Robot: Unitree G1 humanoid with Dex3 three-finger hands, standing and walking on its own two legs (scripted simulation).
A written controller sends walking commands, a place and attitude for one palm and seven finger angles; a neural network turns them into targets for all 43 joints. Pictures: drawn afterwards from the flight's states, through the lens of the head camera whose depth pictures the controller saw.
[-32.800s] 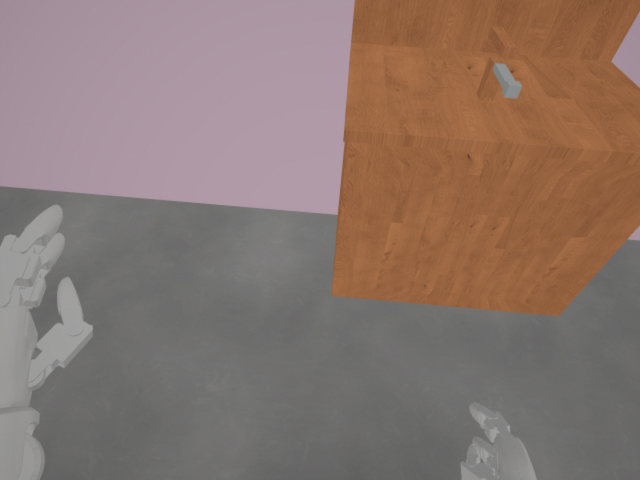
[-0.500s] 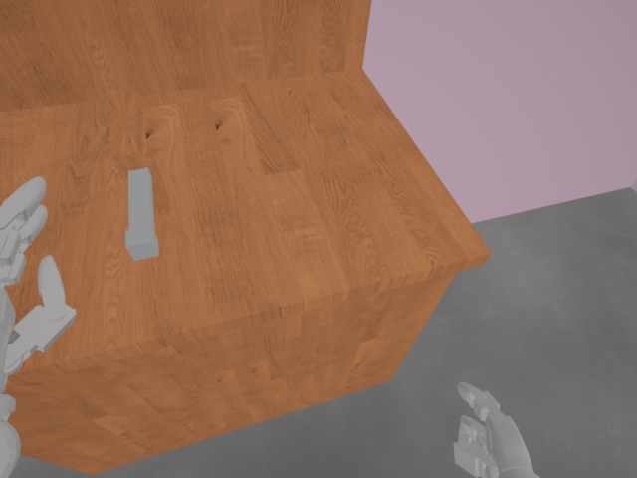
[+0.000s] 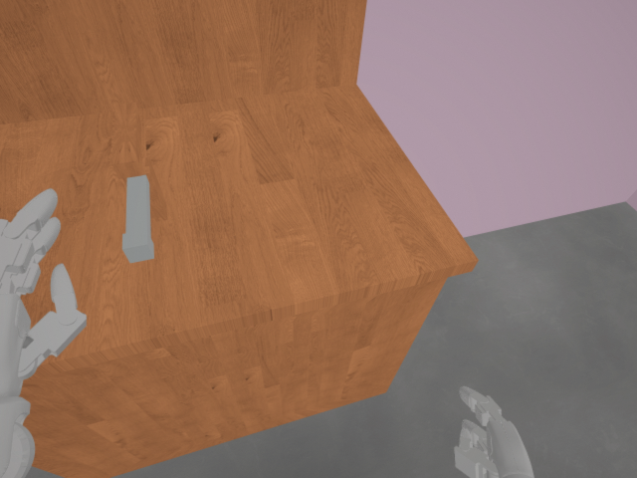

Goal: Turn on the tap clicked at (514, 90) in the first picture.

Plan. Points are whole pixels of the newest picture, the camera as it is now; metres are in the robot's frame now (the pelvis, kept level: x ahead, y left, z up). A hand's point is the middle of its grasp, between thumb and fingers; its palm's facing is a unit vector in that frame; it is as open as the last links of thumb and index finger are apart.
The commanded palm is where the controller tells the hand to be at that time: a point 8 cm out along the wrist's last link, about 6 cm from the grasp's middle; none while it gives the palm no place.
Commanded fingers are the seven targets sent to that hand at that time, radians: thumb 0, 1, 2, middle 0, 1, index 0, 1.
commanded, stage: shuffle to correct the standing spot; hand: left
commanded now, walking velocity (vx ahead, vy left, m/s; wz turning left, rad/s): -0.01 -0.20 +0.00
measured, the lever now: (138, 246) +0.34 +0.26 +0.10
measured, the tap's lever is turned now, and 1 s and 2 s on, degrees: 0 0 0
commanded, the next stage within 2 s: come to a stop and stand still in 0.52 s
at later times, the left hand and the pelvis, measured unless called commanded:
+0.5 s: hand (153, 314) +0.22 +0.18 +0.16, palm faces +0.30 -0.87 -0.40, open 7.4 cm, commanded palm +0.17 +0.22 +0.17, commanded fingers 0.00 0.90 0.90 -0.20 -0.30 -0.20 -0.30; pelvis +0.01 -0.06 +0.00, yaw -1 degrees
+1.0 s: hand (152, 332) +0.21 +0.18 +0.15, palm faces +0.37 -0.84 -0.39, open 7.4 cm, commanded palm +0.16 +0.22 +0.17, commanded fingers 0.00 0.90 0.90 -0.20 -0.30 -0.20 -0.30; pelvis +0.00 -0.06 +0.00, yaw +1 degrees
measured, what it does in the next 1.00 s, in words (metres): shifts its weight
